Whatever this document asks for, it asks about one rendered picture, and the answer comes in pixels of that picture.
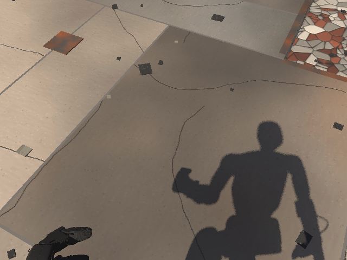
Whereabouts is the left robot hand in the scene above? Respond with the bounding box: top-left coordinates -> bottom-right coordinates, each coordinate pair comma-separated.
26,226 -> 92,260

